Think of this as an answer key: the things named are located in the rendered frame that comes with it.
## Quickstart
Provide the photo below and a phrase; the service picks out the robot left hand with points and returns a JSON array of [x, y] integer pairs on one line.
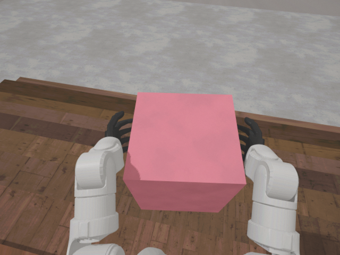
[[114, 126]]

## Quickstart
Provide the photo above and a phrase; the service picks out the right robot forearm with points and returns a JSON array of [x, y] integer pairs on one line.
[[275, 196]]

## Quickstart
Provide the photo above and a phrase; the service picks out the robot right hand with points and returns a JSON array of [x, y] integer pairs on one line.
[[254, 136]]

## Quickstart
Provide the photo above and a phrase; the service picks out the robot left upper arm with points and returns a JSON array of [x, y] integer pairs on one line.
[[98, 249]]

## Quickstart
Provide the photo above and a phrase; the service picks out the carton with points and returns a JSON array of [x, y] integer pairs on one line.
[[184, 152]]

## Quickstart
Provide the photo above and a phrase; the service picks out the left robot forearm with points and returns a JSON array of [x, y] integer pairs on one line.
[[95, 215]]

